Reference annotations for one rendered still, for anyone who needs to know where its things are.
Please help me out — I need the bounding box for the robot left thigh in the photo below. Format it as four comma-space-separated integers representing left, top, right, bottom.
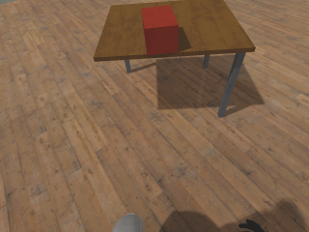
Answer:
112, 215, 143, 232

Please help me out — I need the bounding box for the table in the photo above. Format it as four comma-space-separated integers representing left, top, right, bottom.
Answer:
93, 0, 256, 118

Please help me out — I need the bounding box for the carton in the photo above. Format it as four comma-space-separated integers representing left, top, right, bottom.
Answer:
141, 5, 179, 56

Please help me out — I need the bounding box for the right robot hand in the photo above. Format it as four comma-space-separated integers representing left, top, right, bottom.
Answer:
239, 219, 265, 232

